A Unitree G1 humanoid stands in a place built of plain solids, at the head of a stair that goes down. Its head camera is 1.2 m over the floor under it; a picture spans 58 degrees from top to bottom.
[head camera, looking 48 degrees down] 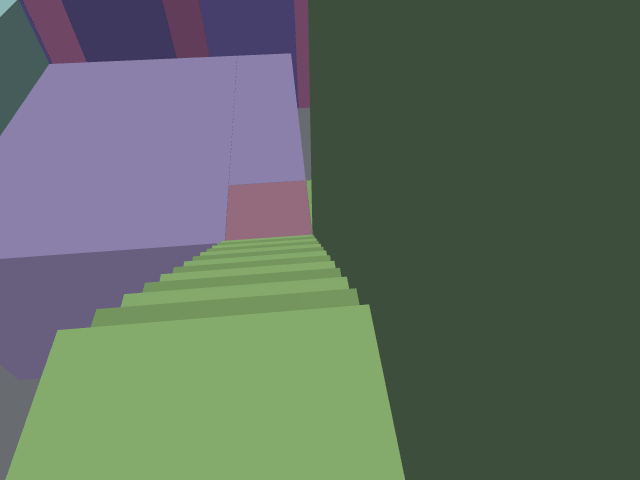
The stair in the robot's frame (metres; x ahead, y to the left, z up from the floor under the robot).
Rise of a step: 0.19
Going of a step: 0.20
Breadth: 1.09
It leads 6 degrees to the left of straight ahead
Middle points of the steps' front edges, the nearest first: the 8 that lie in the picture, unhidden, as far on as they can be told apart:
0.75 0.28 0.00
0.95 0.30 -0.19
1.15 0.32 -0.37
1.35 0.34 -0.56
1.55 0.36 -0.75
1.75 0.38 -0.94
1.95 0.40 -1.12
2.15 0.42 -1.31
